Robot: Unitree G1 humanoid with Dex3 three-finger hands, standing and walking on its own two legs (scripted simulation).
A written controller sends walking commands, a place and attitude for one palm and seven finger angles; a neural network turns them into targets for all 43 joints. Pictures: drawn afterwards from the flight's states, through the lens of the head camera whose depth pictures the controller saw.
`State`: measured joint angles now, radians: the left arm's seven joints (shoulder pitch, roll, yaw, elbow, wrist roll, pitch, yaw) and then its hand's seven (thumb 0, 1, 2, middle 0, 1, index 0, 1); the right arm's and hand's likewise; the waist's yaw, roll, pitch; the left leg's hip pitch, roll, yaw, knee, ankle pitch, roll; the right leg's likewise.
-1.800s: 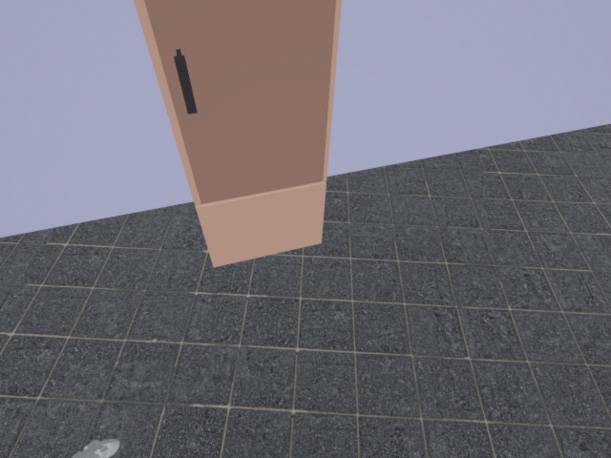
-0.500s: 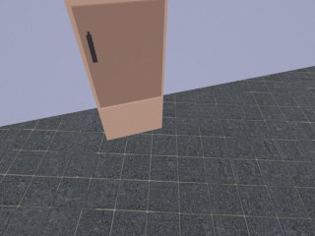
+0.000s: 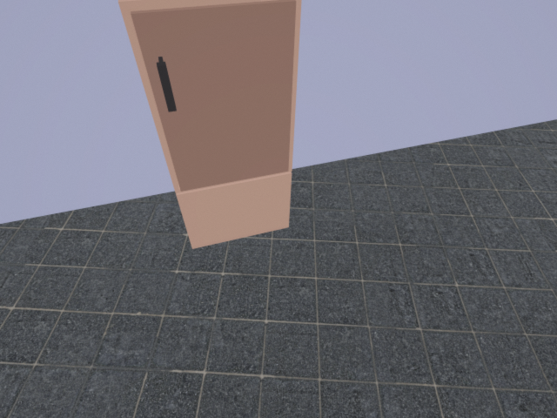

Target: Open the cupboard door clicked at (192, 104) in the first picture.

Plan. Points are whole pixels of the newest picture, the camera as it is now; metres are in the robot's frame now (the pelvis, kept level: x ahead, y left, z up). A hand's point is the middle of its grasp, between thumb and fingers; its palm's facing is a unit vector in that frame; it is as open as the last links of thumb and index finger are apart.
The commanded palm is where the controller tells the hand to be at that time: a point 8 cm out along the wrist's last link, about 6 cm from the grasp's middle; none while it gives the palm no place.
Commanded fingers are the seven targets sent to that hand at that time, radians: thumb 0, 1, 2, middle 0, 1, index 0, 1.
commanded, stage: turn to face it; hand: left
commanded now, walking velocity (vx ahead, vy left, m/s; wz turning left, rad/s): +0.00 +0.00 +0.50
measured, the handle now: (166, 84) +0.90 +0.36 +0.03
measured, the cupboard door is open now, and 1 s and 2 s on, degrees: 0 0 0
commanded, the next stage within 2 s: take the last steps up to it in 0.60 s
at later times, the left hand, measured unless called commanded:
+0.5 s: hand out of the picture -0.01 +0.23 -0.18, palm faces +0.17 -0.96 -0.23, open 7.4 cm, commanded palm none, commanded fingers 0.00 0.90 0.90 -0.20 -0.30 -0.20 -0.30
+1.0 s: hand out of the picture -0.11 +0.12 -0.18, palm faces +0.34 -0.92 -0.17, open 7.4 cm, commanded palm none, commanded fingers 0.00 0.90 0.90 -0.20 -0.30 -0.20 -0.30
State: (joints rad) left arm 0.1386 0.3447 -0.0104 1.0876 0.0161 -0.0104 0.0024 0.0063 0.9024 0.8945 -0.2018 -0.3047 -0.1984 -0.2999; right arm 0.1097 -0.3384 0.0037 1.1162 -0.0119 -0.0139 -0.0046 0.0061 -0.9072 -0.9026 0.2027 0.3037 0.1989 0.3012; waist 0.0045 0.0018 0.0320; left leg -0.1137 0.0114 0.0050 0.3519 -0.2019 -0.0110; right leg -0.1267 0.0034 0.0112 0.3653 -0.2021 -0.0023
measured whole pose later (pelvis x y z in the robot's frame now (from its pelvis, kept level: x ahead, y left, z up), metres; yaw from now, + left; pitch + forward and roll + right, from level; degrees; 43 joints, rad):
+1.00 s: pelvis -0.02 -0.02 +0.00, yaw +16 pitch +0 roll +0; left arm 0.42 0.13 0.02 1.08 0.04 -0.03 0.02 0.00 0.90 0.89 -0.20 -0.30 -0.20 -0.30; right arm 0.26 -0.20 -0.07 1.06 -0.03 0.02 0.01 0.01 -0.91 -0.90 0.20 0.30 0.19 0.30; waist 0.03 0.00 -0.02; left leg -0.36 0.08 0.06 0.81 -0.38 -0.01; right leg -0.12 0.00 -0.08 0.39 -0.28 -0.03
